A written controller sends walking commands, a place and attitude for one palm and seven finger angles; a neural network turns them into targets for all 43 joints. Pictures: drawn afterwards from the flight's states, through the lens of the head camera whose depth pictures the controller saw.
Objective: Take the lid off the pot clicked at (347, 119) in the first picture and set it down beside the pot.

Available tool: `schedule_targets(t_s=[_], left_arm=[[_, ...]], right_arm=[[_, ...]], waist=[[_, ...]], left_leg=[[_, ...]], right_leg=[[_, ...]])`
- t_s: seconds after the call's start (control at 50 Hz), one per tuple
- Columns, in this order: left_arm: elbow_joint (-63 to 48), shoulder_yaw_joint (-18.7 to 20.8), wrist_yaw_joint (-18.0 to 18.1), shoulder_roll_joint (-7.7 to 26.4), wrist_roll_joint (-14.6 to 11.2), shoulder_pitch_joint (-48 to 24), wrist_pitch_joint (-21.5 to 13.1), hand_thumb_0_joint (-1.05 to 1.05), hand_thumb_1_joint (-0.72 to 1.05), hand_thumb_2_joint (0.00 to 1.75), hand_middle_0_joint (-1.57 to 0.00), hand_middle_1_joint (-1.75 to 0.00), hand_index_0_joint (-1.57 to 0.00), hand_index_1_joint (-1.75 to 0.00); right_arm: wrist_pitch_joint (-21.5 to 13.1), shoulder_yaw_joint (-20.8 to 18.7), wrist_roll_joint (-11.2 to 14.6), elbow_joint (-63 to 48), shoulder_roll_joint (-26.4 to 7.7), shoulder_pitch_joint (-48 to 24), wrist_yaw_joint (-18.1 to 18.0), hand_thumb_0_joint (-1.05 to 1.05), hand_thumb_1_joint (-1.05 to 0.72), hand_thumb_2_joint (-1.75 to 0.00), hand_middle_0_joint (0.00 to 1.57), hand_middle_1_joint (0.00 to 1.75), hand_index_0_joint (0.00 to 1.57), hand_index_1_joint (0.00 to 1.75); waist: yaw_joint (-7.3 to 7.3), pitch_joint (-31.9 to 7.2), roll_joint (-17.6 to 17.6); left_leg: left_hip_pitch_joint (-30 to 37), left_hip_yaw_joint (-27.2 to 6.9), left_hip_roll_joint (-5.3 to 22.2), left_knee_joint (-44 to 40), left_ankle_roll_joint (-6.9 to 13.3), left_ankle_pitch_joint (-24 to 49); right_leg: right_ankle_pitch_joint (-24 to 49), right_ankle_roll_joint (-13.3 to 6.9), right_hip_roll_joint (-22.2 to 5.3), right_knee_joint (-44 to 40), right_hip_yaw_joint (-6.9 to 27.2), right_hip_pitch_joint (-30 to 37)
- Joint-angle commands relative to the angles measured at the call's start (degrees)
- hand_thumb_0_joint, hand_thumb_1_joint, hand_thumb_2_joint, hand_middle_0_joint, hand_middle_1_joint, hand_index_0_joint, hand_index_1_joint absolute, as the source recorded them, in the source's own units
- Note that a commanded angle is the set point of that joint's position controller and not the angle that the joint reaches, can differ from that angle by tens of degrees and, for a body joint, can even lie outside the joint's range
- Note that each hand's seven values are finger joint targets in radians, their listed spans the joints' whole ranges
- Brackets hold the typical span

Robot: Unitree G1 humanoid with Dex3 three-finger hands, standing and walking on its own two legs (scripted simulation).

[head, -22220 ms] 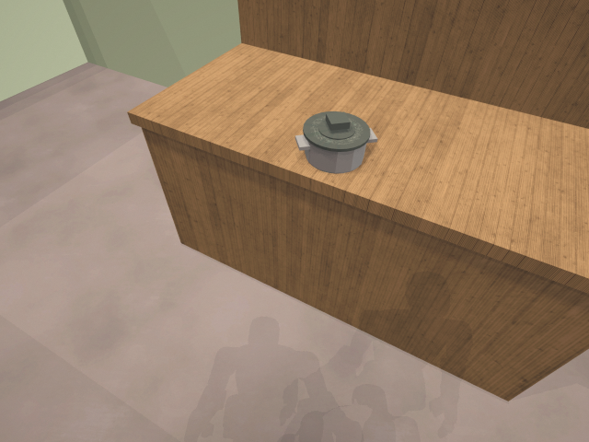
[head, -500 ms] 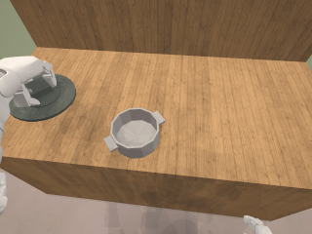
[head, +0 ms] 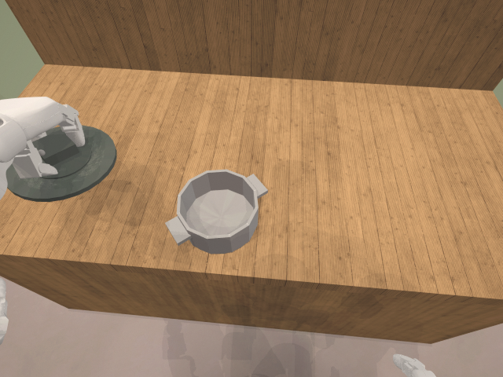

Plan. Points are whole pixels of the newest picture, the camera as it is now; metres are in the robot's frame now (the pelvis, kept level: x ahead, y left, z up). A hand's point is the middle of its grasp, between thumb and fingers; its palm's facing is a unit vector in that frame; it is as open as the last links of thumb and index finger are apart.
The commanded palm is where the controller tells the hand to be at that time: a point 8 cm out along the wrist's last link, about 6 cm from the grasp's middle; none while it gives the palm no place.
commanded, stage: lower the lid onto the table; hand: left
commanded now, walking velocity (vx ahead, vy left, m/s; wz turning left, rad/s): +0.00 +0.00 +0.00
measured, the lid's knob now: (55, 147) +0.44 +0.33 +0.10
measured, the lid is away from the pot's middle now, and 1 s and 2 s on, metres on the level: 0.25 0.23 0.24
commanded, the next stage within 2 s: none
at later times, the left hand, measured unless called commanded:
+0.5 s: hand (49, 163) +0.41 +0.32 +0.10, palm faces -0.36 -0.06 -0.93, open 8.7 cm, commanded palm +0.40 +0.31 +0.17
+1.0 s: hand (67, 176) +0.41 +0.31 +0.07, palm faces -0.43 -0.04 -0.90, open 8.7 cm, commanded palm +0.41 +0.31 +0.13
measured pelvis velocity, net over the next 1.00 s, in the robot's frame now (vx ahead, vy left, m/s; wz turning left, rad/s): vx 0.00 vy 0.00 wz -0.01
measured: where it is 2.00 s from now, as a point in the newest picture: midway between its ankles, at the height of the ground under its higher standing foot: outside the picture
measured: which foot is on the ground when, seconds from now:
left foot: down 0.00-1.00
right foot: down 0.00-1.00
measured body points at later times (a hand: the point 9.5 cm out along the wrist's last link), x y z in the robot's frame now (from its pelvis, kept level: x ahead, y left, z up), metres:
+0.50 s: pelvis +0.00 +0.01 +0.00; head +0.06 +0.01 +0.45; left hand +0.42 +0.32 +0.16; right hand +0.11 -0.25 -0.12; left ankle +0.00 +0.06 -0.74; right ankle -0.01 -0.15 -0.74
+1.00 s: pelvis +0.00 +0.00 +0.00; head +0.07 +0.00 +0.44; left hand +0.42 +0.31 +0.12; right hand +0.08 -0.28 -0.13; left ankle +0.00 +0.06 -0.74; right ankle -0.01 -0.15 -0.74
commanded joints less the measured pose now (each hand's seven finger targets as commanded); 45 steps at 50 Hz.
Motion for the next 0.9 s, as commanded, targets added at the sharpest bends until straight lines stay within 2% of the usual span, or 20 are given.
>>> schedule_targets(t_s=[0.0,0.02,0.12,0.2,0.24,0.26,0.28,0.34,0.36,0.42,0.46,0.54,0.56,0.62,0.66,0.76,0.8,0.84,0.86,0.88], left_arm=[[-17.86,11.50,4.60,24.90,-1.63,-29.38,-2.52,0.00,0.45,1.14,-0.83,-1.00,-0.80,-0.99],[-15.69,9.04,4.37,21.51,-2.29,-28.29,-2.51,0.00,0.45,1.14,-0.83,-1.00,-0.80,-0.99],[-9.54,7.68,5.13,18.44,-1.74,-22.58,-2.21,0.00,0.45,1.14,-0.83,-1.00,-0.80,-0.99],[-13.84,3.93,5.06,15.04,-1.26,-24.94,-1.80,0.00,0.45,1.14,-0.83,-1.00,-0.80,-0.99],[-16.23,5.86,5.37,17.41,-1.53,-25.53,-2.11,0.00,0.45,1.14,-0.83,-1.00,-0.80,-0.99],[-18.14,10.16,6.14,22.49,-1.73,-26.21,-2.79,0.00,0.45,1.14,-0.83,-1.00,-0.80,-0.99],[-18.39,9.25,6.35,21.18,-1.76,-26.20,-2.87,0.00,0.45,1.14,-0.83,-1.00,-0.80,-0.99],[-13.89,11.08,6.89,21.39,-2.41,-23.11,-3.03,0.00,0.45,1.14,-0.83,-1.00,-0.80,-0.99],[-13.97,13.77,7.57,24.85,-2.52,-23.23,-3.42,0.00,0.45,1.14,-0.83,-1.00,-0.80,-0.99],[-10.91,6.49,7.49,15.92,-1.45,-21.98,-2.86,0.00,0.45,1.14,-0.83,-1.00,-0.80,-0.99],[-10.76,7.71,7.87,17.90,-0.71,-21.32,-2.96,0.00,0.45,1.14,-0.83,-1.00,-0.80,-0.99],[-11.17,3.32,7.43,13.50,-0.74,-22.77,-2.75,0.00,0.45,1.14,-0.83,-1.00,-0.80,-0.99],[-13.42,6.80,7.79,17.87,-1.12,-23.86,-3.20,0.00,0.45,1.14,-0.83,-1.00,-0.80,-0.99],[-13.57,6.29,8.13,17.15,-1.29,-26.65,-4.10,0.00,0.45,1.14,-0.83,-1.00,-0.80,-0.99],[-14.66,9.53,9.08,21.14,-1.22,-27.95,-5.25,0.00,0.45,1.14,-0.83,-1.00,-0.80,-0.99],[-5.93,6.95,9.99,17.55,-0.24,-24.64,-5.06,0.00,0.45,1.14,-0.83,-1.00,-0.80,-0.99],[-5.17,5.30,10.08,15.05,1.04,-22.34,-4.93,0.00,0.45,1.14,-0.83,-1.00,-0.80,-0.99],[-5.93,6.64,10.24,16.90,1.23,-22.03,-5.28,0.00,0.45,1.14,-0.83,-1.00,-0.80,-0.99],[-7.02,10.38,10.68,21.37,1.13,-21.52,-5.87,0.00,0.45,1.14,-0.83,-1.00,-0.80,-0.99],[-6.55,7.24,10.47,17.65,0.87,-21.75,-5.60,0.00,0.45,1.14,-0.83,-1.00,-0.80,-0.99]], right_arm=[[-2.50,-3.11,-0.86,-6.12,-8.82,0.14,-1.33,0.00,-0.90,-0.90,0.20,0.30,0.20,0.30],[-2.44,-2.99,-0.73,-5.37,-8.76,0.38,-1.38,0.00,-0.90,-0.90,0.20,0.30,0.20,0.30],[-2.03,-3.12,-0.52,-4.64,-8.92,0.76,-0.79,0.00,-0.90,-0.90,0.20,0.30,0.20,0.30],[-1.65,-3.39,-0.39,-5.40,-8.83,0.00,-0.25,0.00,-0.90,-0.90,0.20,0.30,0.20,0.30],[-1.61,-3.43,-0.44,-5.65,-8.99,0.31,-0.36,0.00,-0.90,-0.90,0.20,0.30,0.20,0.30],[-1.80,-3.74,-0.79,-5.58,-9.75,0.68,-0.44,0.00,-0.90,-0.90,0.20,0.30,0.20,0.30],[-1.87,-3.44,-0.84,-5.99,-8.98,0.80,-0.40,0.00,-0.90,-0.90,0.20,0.30,0.20,0.30],[-1.96,-3.31,-0.90,-5.06,-8.99,1.17,-0.81,0.00,-0.90,-0.90,0.20,0.30,0.20,0.30],[-2.06,-3.48,-1.03,-4.88,-9.81,1.55,-0.71,0.00,-0.90,-0.90,0.20,0.30,0.20,0.30],[-1.89,-3.17,-0.71,-4.96,-8.56,0.65,-0.53,0.00,-0.90,-0.90,0.20,0.30,0.20,0.30],[-2.03,-3.54,-0.71,-5.16,-9.30,0.70,-0.37,0.00,-0.90,-0.90,0.20,0.30,0.20,0.30],[-1.63,-3.40,-0.49,-5.25,-8.59,0.96,-0.54,0.00,-0.90,-0.90,0.20,0.30,0.20,0.30],[-1.91,-3.70,-0.67,-5.38,-9.29,1.24,-0.66,0.00,-0.90,-0.90,0.20,0.30,0.20,0.30],[-2.12,-3.33,-0.66,-5.04,-8.70,1.83,-1.55,0.00,-0.90,-0.90,0.20,0.30,0.20,0.30],[-2.91,-3.66,-1.09,-4.57,-9.54,2.42,-2.05,0.00,-0.90,-0.90,0.20,0.30,0.20,0.30],[-3.02,-3.54,-0.73,-3.05,-9.66,3.17,-2.04,0.00,-0.90,-0.90,0.20,0.30,0.20,0.30],[-2.96,-3.59,-0.74,-3.72,-8.97,2.83,-1.85,0.00,-0.90,-0.90,0.20,0.30,0.20,0.30],[-2.77,-3.60,-0.78,-3.76,-9.14,2.96,-1.76,0.00,-0.90,-0.90,0.20,0.30,0.20,0.30],[-2.72,-3.92,-0.95,-3.93,-9.75,3.14,-1.77,0.00,-0.90,-0.90,0.20,0.30,0.20,0.30],[-2.55,-3.63,-0.89,-4.24,-9.04,3.06,-1.69,0.00,-0.90,-0.90,0.20,0.30,0.20,0.30]], waist=[[0.16,-30.11,9.08],[-0.38,-27.95,8.29],[0.14,-22.84,5.49],[-0.21,-23.81,6.16],[-0.06,-26.35,6.39],[0.30,-28.09,6.24],[-0.08,-30.19,7.09],[0.29,-26.84,4.86],[0.70,-26.14,4.73],[0.02,-22.53,5.31],[0.54,-21.80,5.09],[-0.53,-22.89,5.82],[-0.10,-23.76,5.52],[-0.64,-26.22,5.92],[-0.26,-26.97,6.17],[-0.28,-21.12,4.48],[0.08,-22.41,5.44],[0.25,-24.35,6.11],[0.57,-25.87,4.85],[-0.28,-26.32,6.14]], left_leg=[[22.96,-6.55,2.93,0.45,-0.86,32.25],[22.46,-6.41,3.26,0.25,-1.02,31.58],[18.20,-5.90,3.33,0.19,-1.28,28.37],[19.58,-6.40,3.36,0.19,-1.58,28.26],[20.96,-6.59,3.29,0.16,-1.55,28.64],[21.89,-6.71,3.40,0.61,-1.67,31.13],[23.04,-6.97,3.30,0.33,-1.70,32.91],[20.57,-6.61,3.60,0.09,-1.41,29.89],[19.45,-6.48,3.56,-0.05,-1.50,29.57],[18.22,-6.48,3.86,-0.56,-1.96,27.63],[17.36,-5.97,3.65,-0.27,-1.87,26.45],[18.22,-5.98,3.54,-0.30,-1.60,23.17],[18.50,-5.92,3.54,-0.14,-1.46,23.77],[20.56,-6.47,3.39,-0.46,-1.37,23.43],[21.95,-6.55,3.51,0.11,-1.54,25.29],[15.56,-5.27,3.29,-0.42,-1.35,19.87],[16.48,-5.41,3.13,0.49,-1.37,21.86],[16.51,-5.34,3.03,0.82,-1.39,22.77],[16.65,-5.15,3.08,1.40,-1.24,24.72],[16.95,-5.21,2.98,1.07,-1.33,26.00]], right_leg=[[13.71,-4.20,3.07,0.24,0.45,3.41],[12.84,-4.03,3.09,-0.21,0.25,2.03],[11.56,-4.33,3.10,0.09,0.38,0.90],[10.41,-4.33,3.18,0.03,0.54,-0.29],[10.66,-4.38,3.20,0.14,0.68,0.48],[12.13,-4.53,3.07,0.52,0.95,1.68],[12.27,-4.25,3.53,0.53,0.94,2.25],[11.79,-4.20,3.10,0.06,0.62,1.96],[12.54,-4.49,2.83,0.20,0.97,2.88],[9.68,-4.31,3.02,-0.02,0.48,-0.10],[9.91,-4.68,2.83,0.13,1.17,0.43],[7.78,-4.44,3.17,0.13,0.92,-0.94],[8.86,-4.63,2.92,0.13,1.26,0.33],[8.05,-4.38,3.28,0.14,0.71,-0.21],[8.79,-4.54,3.17,0.29,1.00,-0.62],[8.17,-4.87,2.93,0.69,1.23,-0.90],[8.24,-4.84,3.28,1.24,1.09,-1.45],[9.30,-4.91,3.22,1.79,1.31,-0.40],[11.19,-4.93,3.02,2.24,1.62,1.23],[11.10,-4.64,3.39,2.19,1.37,0.92]])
